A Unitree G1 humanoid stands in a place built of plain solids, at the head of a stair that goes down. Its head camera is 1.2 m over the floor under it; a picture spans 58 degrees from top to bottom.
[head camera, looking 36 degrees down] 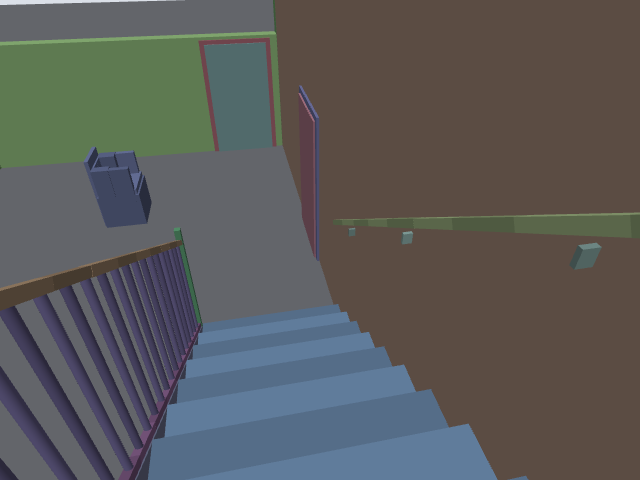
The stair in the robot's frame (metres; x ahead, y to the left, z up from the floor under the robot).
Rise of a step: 0.19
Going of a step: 0.30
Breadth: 1.27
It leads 11 degrees to the left of straight ahead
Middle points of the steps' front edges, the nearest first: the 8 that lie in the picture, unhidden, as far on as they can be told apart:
0.83 0.04 -0.39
1.12 0.10 -0.58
1.42 0.15 -0.77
1.71 0.21 -0.97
2.00 0.27 -1.16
2.29 0.33 -1.36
2.59 0.39 -1.55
2.88 0.45 -1.74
